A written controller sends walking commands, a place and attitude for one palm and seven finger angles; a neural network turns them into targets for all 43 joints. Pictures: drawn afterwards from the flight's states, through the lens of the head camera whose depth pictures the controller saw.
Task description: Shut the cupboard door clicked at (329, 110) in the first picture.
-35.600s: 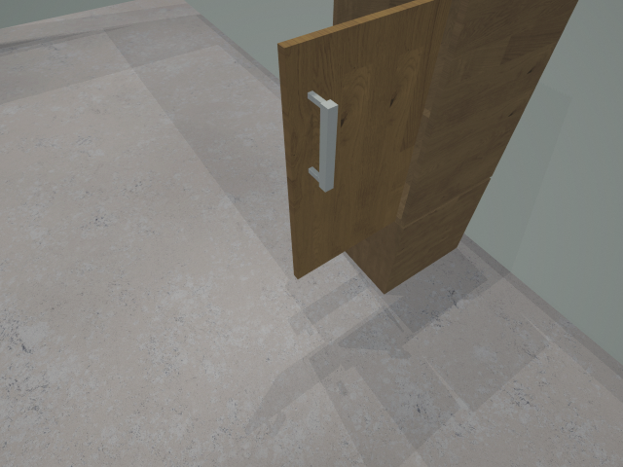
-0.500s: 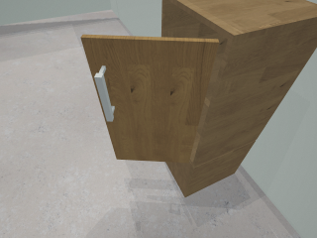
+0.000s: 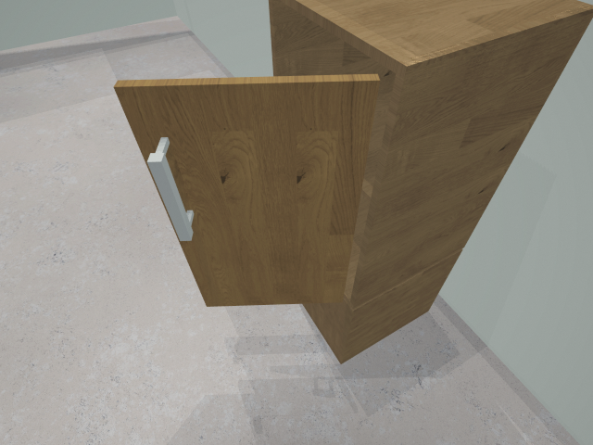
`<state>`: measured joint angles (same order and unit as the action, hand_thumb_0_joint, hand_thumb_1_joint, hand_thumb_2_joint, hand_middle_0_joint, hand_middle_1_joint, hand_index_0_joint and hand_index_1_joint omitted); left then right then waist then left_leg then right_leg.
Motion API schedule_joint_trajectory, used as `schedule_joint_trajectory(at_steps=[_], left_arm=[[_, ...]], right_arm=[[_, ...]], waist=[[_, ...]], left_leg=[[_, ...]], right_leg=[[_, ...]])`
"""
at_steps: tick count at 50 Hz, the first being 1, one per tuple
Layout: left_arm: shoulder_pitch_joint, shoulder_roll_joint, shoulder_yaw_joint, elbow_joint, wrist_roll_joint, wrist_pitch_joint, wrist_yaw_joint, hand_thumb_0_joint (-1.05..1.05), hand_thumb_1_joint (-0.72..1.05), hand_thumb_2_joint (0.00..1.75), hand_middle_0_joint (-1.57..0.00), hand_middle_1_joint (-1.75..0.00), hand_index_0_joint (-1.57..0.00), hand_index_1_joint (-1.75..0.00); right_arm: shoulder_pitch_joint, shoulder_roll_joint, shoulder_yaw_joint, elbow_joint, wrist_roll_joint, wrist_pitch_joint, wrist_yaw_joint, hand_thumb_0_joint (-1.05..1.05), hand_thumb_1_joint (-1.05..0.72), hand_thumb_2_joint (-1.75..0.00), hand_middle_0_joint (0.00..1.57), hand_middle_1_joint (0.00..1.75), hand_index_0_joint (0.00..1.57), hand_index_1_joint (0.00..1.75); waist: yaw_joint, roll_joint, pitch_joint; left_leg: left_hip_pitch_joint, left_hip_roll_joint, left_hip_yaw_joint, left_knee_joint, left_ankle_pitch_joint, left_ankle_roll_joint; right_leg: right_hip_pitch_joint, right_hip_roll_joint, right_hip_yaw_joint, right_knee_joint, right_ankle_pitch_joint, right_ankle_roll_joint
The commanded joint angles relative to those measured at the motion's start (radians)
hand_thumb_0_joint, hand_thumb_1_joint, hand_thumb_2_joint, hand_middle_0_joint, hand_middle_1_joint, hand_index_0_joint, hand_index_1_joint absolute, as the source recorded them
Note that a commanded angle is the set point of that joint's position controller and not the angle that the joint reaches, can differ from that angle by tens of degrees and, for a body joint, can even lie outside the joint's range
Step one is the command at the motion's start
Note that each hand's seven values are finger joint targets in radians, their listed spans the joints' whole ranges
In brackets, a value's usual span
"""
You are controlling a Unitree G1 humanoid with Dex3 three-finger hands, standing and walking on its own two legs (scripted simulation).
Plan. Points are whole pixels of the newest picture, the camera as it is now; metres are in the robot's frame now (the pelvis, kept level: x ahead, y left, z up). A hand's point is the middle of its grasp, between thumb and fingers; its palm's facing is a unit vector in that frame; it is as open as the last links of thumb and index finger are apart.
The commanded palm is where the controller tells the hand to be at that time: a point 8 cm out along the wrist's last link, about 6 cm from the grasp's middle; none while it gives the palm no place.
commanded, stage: look again from close up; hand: left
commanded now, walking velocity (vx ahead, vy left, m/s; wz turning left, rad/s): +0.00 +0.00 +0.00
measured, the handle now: (175, 192) +0.46 +0.22 +0.08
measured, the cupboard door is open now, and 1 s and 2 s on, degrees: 62 62 62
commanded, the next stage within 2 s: raise the hand and make a fist in 0.44 s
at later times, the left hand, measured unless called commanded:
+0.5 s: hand out of the picture +0.01 +0.13 -0.17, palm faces +0.02 -0.98 -0.19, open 7.3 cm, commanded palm none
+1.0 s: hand (206, 443) +0.14 +0.13 -0.05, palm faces +0.15 -0.99 -0.04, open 6.0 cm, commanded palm +0.14 +0.18 -0.03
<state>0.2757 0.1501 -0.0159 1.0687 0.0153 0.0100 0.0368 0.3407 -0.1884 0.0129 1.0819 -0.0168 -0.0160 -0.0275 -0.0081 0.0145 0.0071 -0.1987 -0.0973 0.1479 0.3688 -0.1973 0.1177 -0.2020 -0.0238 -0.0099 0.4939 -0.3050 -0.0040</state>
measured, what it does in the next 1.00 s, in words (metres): lowers itself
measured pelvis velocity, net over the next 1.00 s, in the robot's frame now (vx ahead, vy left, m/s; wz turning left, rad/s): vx -0.01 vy -0.09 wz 0.02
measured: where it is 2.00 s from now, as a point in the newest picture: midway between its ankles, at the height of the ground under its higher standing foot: outside the picture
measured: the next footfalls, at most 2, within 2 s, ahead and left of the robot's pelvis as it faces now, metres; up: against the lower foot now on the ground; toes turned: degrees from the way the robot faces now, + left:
none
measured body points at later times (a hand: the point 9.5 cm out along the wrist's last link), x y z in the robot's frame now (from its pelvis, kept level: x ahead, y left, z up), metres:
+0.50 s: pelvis +0.03 -0.03 +0.00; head +0.05 -0.04 +0.45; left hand +0.01 +0.18 -0.16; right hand +0.03 -0.25 -0.16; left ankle +0.01 +0.04 -0.74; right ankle -0.03 -0.12 -0.74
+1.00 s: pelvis -0.01 -0.09 -0.06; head +0.03 -0.08 +0.38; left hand +0.13 +0.18 -0.05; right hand +0.22 -0.34 -0.10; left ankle +0.01 +0.06 -0.74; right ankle -0.03 -0.12 -0.74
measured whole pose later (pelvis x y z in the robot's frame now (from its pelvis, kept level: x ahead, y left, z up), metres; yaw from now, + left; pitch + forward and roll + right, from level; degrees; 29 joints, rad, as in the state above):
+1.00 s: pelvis -0.01 -0.09 -0.06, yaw +1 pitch +11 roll +2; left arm 0.53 0.19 0.22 0.17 -0.28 -0.50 -0.31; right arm 0.15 -0.28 -0.07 0.53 0.01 -0.24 -0.01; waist 0.02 -0.05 -0.14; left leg -0.72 -0.04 -0.05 0.98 -0.46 -0.03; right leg -0.67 0.09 -0.06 1.01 -0.54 -0.11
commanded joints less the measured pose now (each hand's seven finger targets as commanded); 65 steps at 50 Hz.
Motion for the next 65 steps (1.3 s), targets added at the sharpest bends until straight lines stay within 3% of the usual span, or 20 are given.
schedule_joint_trajectory(at_steps=[1, 26, 27, 28, 29, 30, 31, 33, 35, 38, 39, 41, 45, 47, 50, 53, 55, 58, 61, 65], left_arm=[[0.067, 0.094, 0.012, -0.005, -0.004, -0.014, 0.006, 0.0, 0.9, 0.9, -0.2, -0.3, -0.2, -0.3], [0.1, 0.078, 0.0, 0.041, -0.005, -0.035, 0.014, 0.0, 0.9, 0.9, -0.2, -0.3, -0.2, -0.3], [0.165, 0.099, 0.007, 0.056, 0.014, -0.062, 0.049, 0.0, 0.9, 0.9, -0.2, -0.3, -0.2, -0.3], [-0.686, 0.611, 0.347, -1.549, -0.115, -0.32, 0.069, 0.0, 0.9, 0.9, -0.2, -0.3, -0.2, -0.3], [-0.083, 0.189, 0.005, -1.274, -0.138, -0.256, 0.08, 0.0, 0.9, 0.9, -0.22, -0.32, -0.22, -0.32], [-0.072, 0.16, 0.054, -1.27, -0.166, -0.207, 0.117, 0.0, 0.9, 0.9, -0.24, -0.34, -0.24, -0.34], [0.184, -0.075, -0.082, -0.953, -0.156, -0.071, 0.111, 0.0, 0.9, 0.9, -0.25, -0.36, -0.25, -0.36], [0.033, 0.008, -0.038, -1.154, -0.173, -0.118, 0.091, 0.0, 0.9, 0.9, -0.29, -0.4, -0.29, -0.4], [0.065, 0.071, 0.052, -1.004, -0.163, -0.204, 0.047, 0.0, 0.9, 0.9, -0.33, -0.44, -0.33, -0.44], [0.401, 0.023, 0.166, -0.784, -0.231, -0.385, -0.114, 0.0, 0.9, 0.9, -0.38, -0.5, -0.38, -0.5], [0.449, 0.024, 0.189, -0.786, -0.262, -0.457, -0.189, 0.0, 0.9, 0.9, -0.4, -0.52, -0.4, -0.52], [0.47, 0.098, 0.274, -0.808, -0.32, -0.577, -0.342, 0.0, 0.9, 0.9, -0.44, -0.56, -0.44, -0.56], [0.284, 0.338, 0.456, -1.093, -0.318, -0.608, -0.39, 0.0, 0.9, 0.9, -0.51, -0.64, -0.51, -0.64], [0.186, 0.255, 0.404, -1.201, -0.342, -0.608, -0.34, 0.0, 0.9, 0.9, -0.55, -0.68, -0.55, -0.68], [-0.008, 0.185, 0.32, -1.392, -0.364, -0.692, -0.287, 0.0, 0.9, 0.9, -0.6, -0.74, -0.6, -0.74], [-0.075, 0.14, 0.179, -1.369, -0.347, -0.723, -0.34, 0.0, 0.9, 0.9, -0.66, -0.8, -0.66, -0.8], [-0.082, 0.152, 0.142, -1.299, -0.352, -0.676, -0.395, 0.0, 0.9, 0.9, -0.69, -0.84, -0.69, -0.84], [0.002, 0.229, 0.203, -1.166, -0.343, -0.511, -0.439, 0.0, 0.9, 0.9, -0.75, -0.9, -0.75, -0.9], [0.101, 0.271, 0.309, -1.184, -0.356, -0.333, -0.398, 0.0, 0.9, 0.9, -0.81, -0.96, -0.81, -0.96], [0.136, 0.259, 0.418, -1.323, -0.376, -0.289, -0.216, 0.0, 0.9, 0.9, -0.88, -1.04, -0.88, -1.04]], right_arm=[[0.018, -0.078, -0.01, -0.028, 0.004, -0.023, -0.009, 0.0, -0.9, -0.9, 0.2, 0.3, 0.2, 0.3], [-0.006, -0.047, -0.001, 0.045, 0.008, -0.022, -0.017, 0.0, -0.9, -0.9, 0.2, 0.3, 0.2, 0.3], [-0.062, -0.09, -0.009, -0.035, 0.015, -0.024, -0.001, 0.0, -0.9, -0.9, 0.2, 0.3, 0.2, 0.3], [0.073, -0.314, -0.058, -0.339, 0.041, -0.208, -0.09, 0.0, -0.9, -0.9, 0.2, 0.3, 0.2, 0.3], [-0.025, -0.173, 0.017, -0.303, 0.075, -0.3, -0.106, 0.0, -0.9, -0.9, 0.2, 0.3, 0.2, 0.3], [-0.043, -0.171, -0.012, -0.264, 0.041, -0.326, -0.089, 0.0, -0.9, -0.9, 0.2, 0.3, 0.2, 0.3], [-0.05, -0.119, -0.019, -0.239, 0.064, -0.328, -0.053, 0.0, -0.9, -0.9, 0.2, 0.3, 0.2, 0.3], [-0.082, -0.193, -0.055, -0.362, 0.068, -0.336, -0.031, 0.0, -0.9, -0.9, 0.2, 0.3, 0.2, 0.3], [-0.1, -0.205, -0.068, -0.415, 0.05, -0.341, -0.022, 0.0, -0.9, -0.9, 0.2, 0.3, 0.2, 0.3], [-0.154, -0.185, -0.082, -0.473, 0.026, -0.322, 0.0, 0.0, -0.9, -0.9, 0.2, 0.3, 0.2, 0.3], [-0.159, -0.181, -0.089, -0.488, 0.022, -0.314, 0.011, 0.0, -0.9, -0.9, 0.2, 0.3, 0.2, 0.3], [-0.178, -0.181, -0.096, -0.533, 0.033, -0.3, 0.035, 0.0, -0.9, -0.9, 0.2, 0.3, 0.2, 0.3], [-0.221, -0.159, -0.098, -0.638, 0.039, -0.252, 0.03, 0.0, -0.9, -0.9, 0.2, 0.3, 0.2, 0.3], [-0.236, -0.14, -0.086, -0.683, 0.035, -0.244, 0.018, 0.0, -0.9, -0.9, 0.2, 0.3, 0.2, 0.3], [-0.172, -0.144, -0.087, -0.665, 0.029, -0.261, -0.001, 0.0, -0.9, -0.9, 0.2, 0.3, 0.2, 0.3], [-0.143, -0.168, -0.078, -0.631, 0.037, -0.288, -0.025, 0.0, -0.9, -0.9, 0.2, 0.3, 0.2, 0.3], [-0.145, -0.186, -0.066, -0.633, 0.053, -0.292, -0.045, 0.0, -0.9, -0.9, 0.2, 0.3, 0.2, 0.3], [-0.125, -0.201, -0.069, -0.648, 0.071, -0.276, -0.068, 0.0, -0.9, -0.9, 0.2, 0.3, 0.2, 0.3], [-0.161, -0.172, -0.06, -0.707, 0.082, -0.247, -0.072, 0.0, -0.9, -0.9, 0.2, 0.3, 0.2, 0.3], [-0.202, -0.119, -0.045, -0.722, 0.065, -0.233, -0.062, 0.0, -0.9, -0.9, 0.2, 0.3, 0.2, 0.3]], waist=[[0.013, -0.004, 0.044], [0.007, -0.027, 0.041], [0.023, -0.156, 0.08], [-0.162, 0.019, -0.32], [-0.067, 0.377, -0.417], [-0.013, 0.368, -0.389], [-0.034, 0.207, -0.223], [-0.043, 0.076, -0.064], [-0.069, -0.181, 0.038], [0.038, -0.517, -0.074], [0.063, -0.52, -0.129], [0.104, -0.347, -0.228], [0.12, 0.137, -0.298], [0.068, 0.117, -0.264], [-0.042, -0.026, -0.318], [-0.093, 0.009, -0.264], [-0.104, -0.022, -0.206], [-0.052, -0.11, -0.26], [0.045, -0.059, -0.334], [0.1, -0.086, -0.306]], left_leg=[[0.026, 0.229, -0.25, -0.115, 0.077, -0.062], [0.102, 0.213, -0.182, -0.03, 0.244, -0.06], [-0.012, 0.226, -0.178, 0.18, 0.351, -0.083], [0.357, 0.166, -0.195, 0.138, 0.517, -0.055], [0.488, 0.178, -0.204, 0.114, 0.628, -0.081], [0.393, 0.184, -0.206, 0.058, 0.697, -0.133], [0.229, 0.187, -0.228, 0.037, 0.565, -0.123], [0.038, 0.155, -0.223, 0.142, 0.275, -0.111], [-0.132, 0.103, -0.215, 0.241, 0.102, -0.093], [-0.411, 0.061, -0.192, 0.394, 0.07, -0.113], [-0.48, 0.045, -0.176, 0.433, 0.044, -0.126], [-0.555, 0.019, -0.152, 0.51, -0.02, -0.146], [-0.552, 0.008, -0.117, 0.552, -0.065, -0.121], [-0.542, 0.025, -0.145, 0.592, -0.082, -0.104], [-0.524, 0.052, -0.18, 0.679, -0.063, -0.085], [-0.523, 0.081, -0.202, 0.696, -0.091, -0.075], [-0.539, 0.088, -0.214, 0.697, -0.13, -0.064], [-0.582, 0.084, -0.207, 0.652, -0.156, -0.063], [-0.529, 0.068, -0.202, 0.567, -0.122, -0.074], [-0.478, 0.075, -0.208, 0.492, -0.091, -0.094]], right_leg=[[-0.036, -0.072, 0.079, -0.078, 0.083, -0.048], [0.013, -0.093, 0.104, -0.126, 0.291, -0.051], [-0.004, -0.117, 0.11, -0.121, 0.589, 0.005], [-0.096, -0.002, 0.004, 0.123, 0.562, 0.012], [-0.151, 0.062, -0.031, 0.218, 0.155, -0.014], [-0.147, 0.05, -0.026, 0.142, 0.02, -0.026], [-0.189, 0.02, -0.026, 0.134, 0.009, -0.016], [-0.196, 0.008, -0.036, 0.032, 0.127, -0.026], [-0.288, -0.012, -0.005, 0.008, 0.154, -0.017], [-0.257, -0.035, 0.03, 0.2, 0.525, 0.048], [-0.212, -0.045, 0.062, 0.252, 0.619, 0.06], [-0.119, -0.082, 0.149, 0.325, 0.788, 0.081], [-0.193, -0.081, 0.254, 0.29, 0.35, 0.045], [-0.289, -0.066, 0.285, 0.259, 0.171, 0.056], [-0.336, -0.058, 0.314, 0.265, 0.279, 0.119], [-0.464, -0.02, 0.218, 0.294, 0.142, 0.065], [-0.508, -0.012, 0.216, 0.273, 0.037, 0.078], [-0.395, -0.038, 0.249, 0.21, -0.034, 0.1], [-0.251, -0.057, 0.242, 0.188, -0.031, 0.092], [-0.201, -0.039, 0.181, 0.193, 0.012, 0.071]])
